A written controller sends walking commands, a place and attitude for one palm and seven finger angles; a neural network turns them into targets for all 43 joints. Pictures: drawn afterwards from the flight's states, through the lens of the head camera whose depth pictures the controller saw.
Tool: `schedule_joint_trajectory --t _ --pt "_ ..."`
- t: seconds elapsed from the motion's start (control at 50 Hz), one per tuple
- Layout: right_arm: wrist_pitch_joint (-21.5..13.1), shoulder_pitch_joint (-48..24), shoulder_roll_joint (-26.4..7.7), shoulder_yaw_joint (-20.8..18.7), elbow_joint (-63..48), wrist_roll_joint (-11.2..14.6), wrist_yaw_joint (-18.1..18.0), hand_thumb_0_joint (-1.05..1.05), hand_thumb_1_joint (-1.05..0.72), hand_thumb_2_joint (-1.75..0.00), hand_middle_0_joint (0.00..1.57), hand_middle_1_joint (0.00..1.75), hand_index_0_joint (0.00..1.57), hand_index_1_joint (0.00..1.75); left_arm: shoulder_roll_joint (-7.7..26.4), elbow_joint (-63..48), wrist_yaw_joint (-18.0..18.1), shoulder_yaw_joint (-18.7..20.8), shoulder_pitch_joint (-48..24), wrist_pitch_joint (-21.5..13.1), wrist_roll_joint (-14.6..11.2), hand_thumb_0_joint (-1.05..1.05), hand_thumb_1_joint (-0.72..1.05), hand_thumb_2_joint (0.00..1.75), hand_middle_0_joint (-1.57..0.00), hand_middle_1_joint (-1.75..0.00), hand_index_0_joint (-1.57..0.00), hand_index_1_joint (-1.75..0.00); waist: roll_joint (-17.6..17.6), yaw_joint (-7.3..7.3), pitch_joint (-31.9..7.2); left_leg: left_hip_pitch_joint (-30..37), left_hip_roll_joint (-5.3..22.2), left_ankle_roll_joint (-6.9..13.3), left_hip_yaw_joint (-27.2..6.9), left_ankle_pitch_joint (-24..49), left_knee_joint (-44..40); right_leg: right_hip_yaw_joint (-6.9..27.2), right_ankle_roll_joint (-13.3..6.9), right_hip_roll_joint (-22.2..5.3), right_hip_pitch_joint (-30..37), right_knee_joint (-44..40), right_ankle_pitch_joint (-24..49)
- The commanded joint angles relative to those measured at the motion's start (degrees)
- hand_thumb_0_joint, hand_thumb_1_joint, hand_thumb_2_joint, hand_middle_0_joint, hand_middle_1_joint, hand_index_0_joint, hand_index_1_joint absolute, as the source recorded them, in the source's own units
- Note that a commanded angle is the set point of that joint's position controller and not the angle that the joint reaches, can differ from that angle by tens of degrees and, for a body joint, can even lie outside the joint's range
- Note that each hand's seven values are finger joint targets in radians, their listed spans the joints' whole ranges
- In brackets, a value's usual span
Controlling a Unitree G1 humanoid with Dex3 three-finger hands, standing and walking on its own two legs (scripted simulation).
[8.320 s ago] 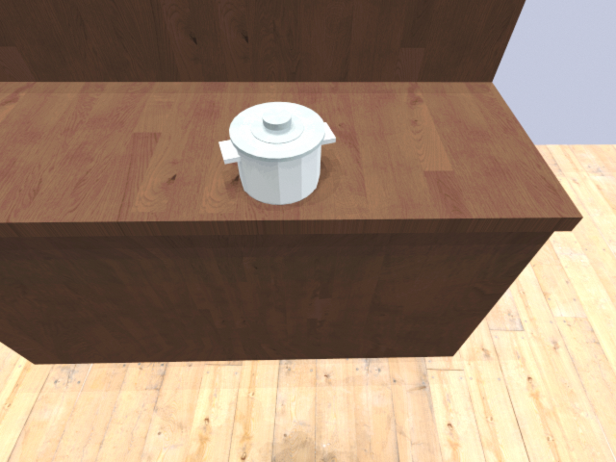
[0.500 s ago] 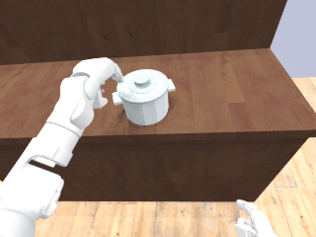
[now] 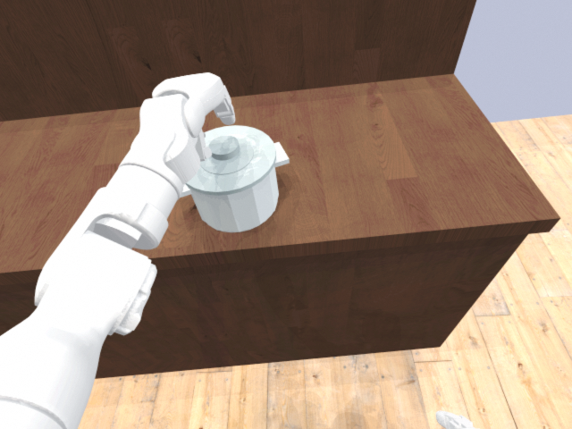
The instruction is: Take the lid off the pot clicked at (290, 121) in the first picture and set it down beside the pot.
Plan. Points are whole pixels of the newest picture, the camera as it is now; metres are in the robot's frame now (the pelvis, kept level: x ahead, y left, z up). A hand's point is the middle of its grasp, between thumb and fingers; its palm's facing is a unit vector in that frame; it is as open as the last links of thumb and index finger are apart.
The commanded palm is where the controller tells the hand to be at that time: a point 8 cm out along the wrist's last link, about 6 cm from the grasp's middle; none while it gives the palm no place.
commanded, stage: move the open hand above the knob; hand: left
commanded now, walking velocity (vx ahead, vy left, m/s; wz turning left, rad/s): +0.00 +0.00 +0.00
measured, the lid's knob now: (224, 147) +0.53 +0.10 +0.11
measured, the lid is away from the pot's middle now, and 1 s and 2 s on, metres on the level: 0.00 0.00 0.00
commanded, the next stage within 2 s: lower the open fingers around the knob in 1.46 s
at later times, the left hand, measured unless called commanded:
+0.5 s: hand (205, 126) +0.49 +0.11 +0.18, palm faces -0.29 -0.07 -0.95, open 10.2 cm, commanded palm +0.48 +0.11 +0.24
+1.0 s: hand (212, 121) +0.49 +0.10 +0.18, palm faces -0.28 -0.06 -0.96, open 10.2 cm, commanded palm +0.49 +0.10 +0.24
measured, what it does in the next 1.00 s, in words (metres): stands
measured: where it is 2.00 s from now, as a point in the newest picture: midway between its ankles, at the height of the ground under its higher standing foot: outside the picture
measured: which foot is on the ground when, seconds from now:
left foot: down 0.00-1.00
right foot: down 0.00-1.00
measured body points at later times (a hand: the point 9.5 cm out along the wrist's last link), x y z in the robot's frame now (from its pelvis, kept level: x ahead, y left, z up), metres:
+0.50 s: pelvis +0.00 +0.00 +0.00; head +0.03 -0.03 +0.45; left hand +0.50 +0.11 +0.23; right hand +0.07 -0.26 -0.14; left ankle +0.03 +0.11 -0.73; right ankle -0.05 -0.11 -0.73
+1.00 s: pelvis +0.00 +0.01 +0.00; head +0.03 -0.02 +0.45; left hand +0.50 +0.10 +0.24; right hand +0.06 -0.25 -0.14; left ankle +0.03 +0.11 -0.74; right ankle -0.05 -0.11 -0.73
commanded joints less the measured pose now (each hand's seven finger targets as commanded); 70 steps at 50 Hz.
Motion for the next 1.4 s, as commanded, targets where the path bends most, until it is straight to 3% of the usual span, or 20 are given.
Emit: schedule_joint_trajectory --t 0.0,0.04,0.1,0.14,0.2,0.24,0.26,0.28,0.32,0.42,0.48,0.7,0.74,0.8,0.94,1.02,1.18,1.24,1.3,1.38 --pt "-3.2 -2.9 -5.6 -2.5 -7.3 0.1 -0.6 0.00 -0.90 -0.90 0.20 0.30 0.20 0.30 11.1 -11.3 3.4 4.0 -36.3 -1.7 2.2 0.00 -0.37 1.60 -0.85 -0.08 -0.85 -0.08 -5.9 -0.70 -28.6 21.9 -2.2 3.2 -0.4 23.0 2.4 -0.9 -0.9 2.9 0.4 -2.9 31.8" --pt "-2.4 -0.7 -6.1 -2.8 -5.5 0.3 -0.5 0.00 -0.90 -0.90 0.20 0.30 0.20 0.30 8.7 -4.1 4.0 2.9 -34.1 0.1 2.5 0.00 -0.37 1.60 -0.85 -0.08 -0.85 -0.08 -8.2 -1.64 -22.8 19.1 -1.8 2.9 -0.1 20.8 1.5 -1.7 -0.8 3.4 -2.5 -3.8 29.2" --pt "-2.0 -0.1 -7.2 -2.4 -4.6 0.5 -0.9 0.00 -0.90 -0.90 0.20 0.30 0.20 0.30 12.2 3.3 4.7 5.2 -33.8 2.1 2.2 0.00 -0.37 1.60 -0.85 -0.08 -0.85 -0.08 -11.8 -1.85 -19.0 13.4 -2.1 3.1 0.9 14.4 -0.3 -1.1 -0.5 3.2 -1.2 -4.8 27.7" --pt "-2.5 0.4 -7.1 -2.4 -4.6 0.4 -1.3 0.00 -0.90 -0.90 0.20 0.30 0.20 0.30 12.4 1.6 5.1 4.9 -38.6 2.1 2.5 0.00 -0.37 1.60 -0.85 -0.08 -0.85 -0.08 -10.6 -2.30 -22.0 14.6 -2.2 3.3 1.0 14.8 -0.2 -0.6 -0.4 3.1 -0.3 -4.8 28.8" --pt "-3.9 0.5 -6.6 -2.9 -5.8 -0.2 -1.4 0.00 -0.90 -0.90 0.20 0.30 0.20 0.30 16.2 -4.6 5.3 7.7 -43.1 -0.6 3.9 0.00 -0.37 1.60 -0.85 -0.08 -0.85 -0.08 -5.5 -1.51 -32.7 20.6 -2.0 3.4 0.4 21.6 1.6 0.3 -0.6 2.7 2.8 -3.4 33.7" --pt "-3.9 1.2 -6.4 -3.1 -5.5 -0.2 -1.2 0.00 -0.90 -0.90 0.20 0.30 0.20 0.30 14.1 -2.6 5.1 6.6 -40.2 -0.9 4.4 0.00 -0.37 1.60 -0.85 -0.08 -0.85 -0.08 -5.2 -1.52 -31.5 21.3 -1.6 3.3 0.2 25.1 2.3 -0.1 -0.6 3.0 1.1 -3.1 34.1" --pt "-3.5 2.1 -6.6 -3.4 -5.3 -0.2 -1.0 0.00 -0.90 -0.90 0.20 0.30 0.20 0.30 13.6 1.1 4.8 6.5 -35.5 -0.3 4.6 0.00 -0.37 1.60 -0.85 -0.08 -0.85 -0.08 -8.1 -1.29 -29.6 19.3 -1.7 3.5 0.4 25.1 2.5 -0.2 -0.5 3.1 1.6 -3.6 34.5" --pt "-3.0 1.9 -7.2 -3.2 -5.1 -0.1 -1.0 0.00 -0.90 -0.90 0.20 0.30 0.20 0.30 15.8 3.3 4.9 8.3 -34.1 0.4 4.6 0.00 -0.37 1.60 -0.85 -0.08 -0.85 -0.08 -9.1 -1.12 -27.2 16.9 -1.5 3.5 1.3 22.9 1.6 -0.3 -0.4 3.0 1.8 -3.8 34.0" --pt "-2.4 1.2 -7.4 -2.9 -5.3 0.4 -1.1 0.00 -0.90 -0.90 0.20 0.30 0.20 0.30 13.1 5.8 4.4 5.9 -32.0 1.8 3.7 0.00 -0.37 1.60 -0.85 -0.08 -0.85 -0.08 -11.1 -1.63 -22.0 13.6 -1.6 3.4 2.0 18.7 0.5 -0.6 -0.2 3.0 0.7 -4.5 32.3" --pt "-3.6 0.5 -6.6 -3.4 -6.4 0.6 -1.1 0.00 -0.90 -0.90 0.20 0.30 0.20 0.30 7.3 -5.0 3.0 0.9 -40.1 -0.6 2.4 0.00 -0.37 1.60 -0.85 -0.08 -0.85 -0.08 -4.6 -3.18 -26.6 22.7 -1.2 3.6 0.2 24.5 2.0 -0.6 -0.4 3.4 -3.3 -4.4 30.5" --pt "-4.0 1.8 -7.1 -3.4 -5.7 0.2 -1.6 0.00 -0.90 -0.90 0.20 0.30 0.20 0.30 14.3 -3.8 3.5 6.1 -39.7 -1.8 3.0 0.00 -0.37 1.60 -0.85 -0.08 -0.85 -0.08 -6.4 -2.61 -27.5 21.9 -1.4 3.7 0.1 21.4 1.7 -0.3 -0.4 3.6 -2.1 -4.8 29.1" --pt "-3.3 1.2 -7.2 -2.7 -3.9 0.7 -2.0 0.00 -0.90 -0.90 0.20 0.30 0.20 0.30 9.2 6.9 5.0 2.4 -37.7 1.3 3.3 0.00 -0.37 1.60 -0.85 -0.08 -0.85 -0.08 -8.8 -3.76 -20.5 16.6 -1.0 3.1 0.4 13.3 -0.1 -0.9 -0.7 3.6 -5.8 -5.5 22.3" --pt "-3.8 1.0 -7.2 -2.6 -4.4 0.7 -2.2 0.00 -0.90 -0.90 0.20 0.30 0.20 0.30 11.7 2.9 4.9 3.5 -42.9 0.6 3.1 0.00 -0.37 1.60 -0.85 -0.08 -0.85 -0.08 -7.5 -3.84 -24.4 18.0 -1.2 3.1 0.1 13.4 -0.2 -0.5 -0.7 3.4 -4.2 -5.3 23.0" --pt "-5.2 1.7 -6.5 -2.9 -3.9 0.6 -2.5 0.00 -0.90 -0.90 0.20 0.30 0.20 0.30 6.1 1.4 4.6 -0.8 -47.0 -1.1 2.7 0.00 -0.37 1.60 -0.85 -0.08 -0.85 -0.08 -4.5 -5.41 -25.9 22.2 -0.9 3.0 -1.1 14.7 0.9 -0.9 -0.8 3.8 -8.0 -5.3 21.1" --pt "-5.0 3.7 -7.4 -2.5 -2.1 0.4 -2.6 0.00 -0.90 -0.90 0.20 0.30 0.20 0.30 9.6 9.9 6.3 2.9 -43.0 0.0 3.5 0.00 -0.37 1.60 -0.85 -0.08 -0.85 -0.08 -6.8 -4.66 -22.2 16.8 -0.8 2.6 -0.8 12.5 -0.5 -1.1 -1.1 4.0 -7.6 -5.2 19.9" --pt "-5.6 4.1 -7.2 -2.7 -3.0 0.0 -2.4 0.00 -0.90 -0.90 0.20 0.30 0.20 0.30 12.0 6.7 7.3 4.8 -44.8 -0.6 4.7 0.00 -0.37 1.60 -0.85 -0.08 -0.85 -0.08 -5.6 -3.46 -28.8 19.1 -0.6 2.7 -0.9 17.5 0.4 -0.6 -1.2 3.8 -4.2 -4.3 23.8" --pt "-5.4 3.7 -7.4 -3.0 -4.0 0.1 -2.2 0.00 -0.90 -0.90 0.20 0.30 0.20 0.30 13.4 6.0 6.4 6.0 -41.7 0.6 4.2 0.00 -0.37 1.60 -0.85 -0.08 -0.85 -0.08 -8.1 -2.49 -28.1 17.0 -1.1 3.5 0.5 19.4 0.8 -0.1 -0.6 3.6 -1.0 -4.4 28.9" --pt "-4.7 3.7 -7.5 -3.1 -3.6 0.4 -2.3 0.00 -0.90 -0.90 0.20 0.30 0.20 0.30 10.5 7.9 5.1 3.2 -39.1 1.1 4.4 0.00 -0.37 1.60 -0.85 -0.08 -0.85 -0.08 -8.7 -3.54 -23.9 15.8 -1.1 3.6 1.0 18.3 1.0 -0.4 -0.5 3.8 -3.2 -5.0 28.0" --pt "-4.7 3.0 -7.6 -3.0 -4.0 0.5 -2.5 0.00 -0.90 -0.90 0.20 0.30 0.20 0.30 12.2 5.3 4.0 4.0 -40.5 0.3 3.8 0.00 -0.37 1.60 -0.85 -0.08 -0.85 -0.08 -8.5 -3.73 -23.5 15.5 -1.3 3.9 1.3 17.5 1.1 0.0 -0.4 3.5 -2.4 -5.1 29.3" --pt "-5.7 2.7 -6.7 -3.4 -5.0 0.3 -2.3 0.00 -0.90 -0.90 0.20 0.30 0.20 0.30 12.0 -4.0 3.6 3.6 -43.4 -3.0 3.4 0.00 -0.37 1.60 -0.85 -0.08 -0.85 -0.08 -3.6 -3.20 -30.7 22.7 -0.9 3.8 0.1 24.2 2.7 0.2 -0.5 3.4 -2.4 -4.0 30.5"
